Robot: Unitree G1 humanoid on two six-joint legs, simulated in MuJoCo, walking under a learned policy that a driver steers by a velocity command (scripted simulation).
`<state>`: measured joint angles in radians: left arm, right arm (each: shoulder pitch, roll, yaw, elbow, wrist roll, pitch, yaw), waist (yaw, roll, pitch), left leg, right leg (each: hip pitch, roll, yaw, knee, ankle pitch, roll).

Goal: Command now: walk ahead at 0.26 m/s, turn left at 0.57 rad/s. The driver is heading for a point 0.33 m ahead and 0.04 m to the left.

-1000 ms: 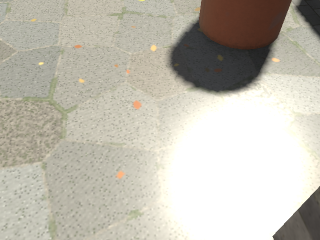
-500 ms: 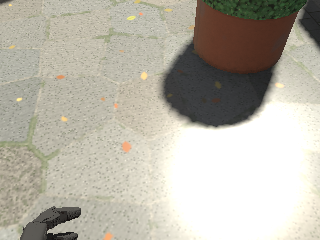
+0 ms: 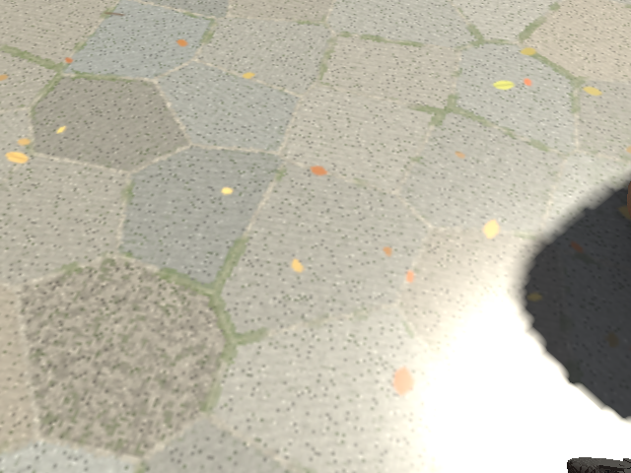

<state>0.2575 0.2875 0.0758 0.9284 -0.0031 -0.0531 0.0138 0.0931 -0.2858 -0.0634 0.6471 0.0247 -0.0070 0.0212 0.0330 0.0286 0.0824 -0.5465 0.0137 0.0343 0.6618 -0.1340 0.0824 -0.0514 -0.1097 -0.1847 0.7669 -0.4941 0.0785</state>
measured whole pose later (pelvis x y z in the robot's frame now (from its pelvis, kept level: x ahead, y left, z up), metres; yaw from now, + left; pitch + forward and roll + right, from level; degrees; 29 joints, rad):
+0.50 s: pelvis +0.16 +0.00 +0.03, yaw +14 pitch +0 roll +0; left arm 0.10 0.27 0.06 0.83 0.00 -0.02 0.02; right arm 0.21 -0.26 -0.05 0.70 0.00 0.02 -0.03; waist -0.01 -0.03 0.04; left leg -0.20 -0.15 -0.16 0.47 -0.26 0.09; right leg -0.41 -0.01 0.08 0.61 -0.15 0.07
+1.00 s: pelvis +0.20 -0.02 +0.03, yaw +14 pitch -2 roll -1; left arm 0.08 0.28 0.01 0.93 -0.01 0.00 0.00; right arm 0.21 -0.27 -0.05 0.84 0.00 0.03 -0.01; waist 0.02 0.01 0.05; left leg -0.07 -0.08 -0.18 0.41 -0.29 0.03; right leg -0.19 0.04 0.04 0.39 -0.16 -0.01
